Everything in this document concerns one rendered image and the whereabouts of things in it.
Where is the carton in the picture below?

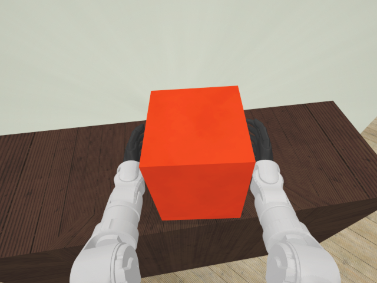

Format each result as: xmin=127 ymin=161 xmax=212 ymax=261
xmin=139 ymin=85 xmax=256 ymax=221

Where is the right robot upper arm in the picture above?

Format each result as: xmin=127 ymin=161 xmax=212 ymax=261
xmin=265 ymin=241 xmax=340 ymax=283

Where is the left robot upper arm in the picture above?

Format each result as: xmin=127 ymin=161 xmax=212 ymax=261
xmin=70 ymin=242 xmax=141 ymax=283

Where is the robot left forearm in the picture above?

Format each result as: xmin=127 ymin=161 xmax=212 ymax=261
xmin=70 ymin=160 xmax=145 ymax=282

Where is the robot right hand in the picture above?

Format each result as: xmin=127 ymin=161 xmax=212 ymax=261
xmin=246 ymin=119 xmax=273 ymax=162

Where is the robot left hand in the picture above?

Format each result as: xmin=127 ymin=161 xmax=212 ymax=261
xmin=123 ymin=124 xmax=145 ymax=162

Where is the robot right forearm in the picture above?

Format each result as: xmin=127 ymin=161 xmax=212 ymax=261
xmin=250 ymin=160 xmax=341 ymax=283

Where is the pedestal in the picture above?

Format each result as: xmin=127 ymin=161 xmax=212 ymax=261
xmin=0 ymin=101 xmax=377 ymax=283

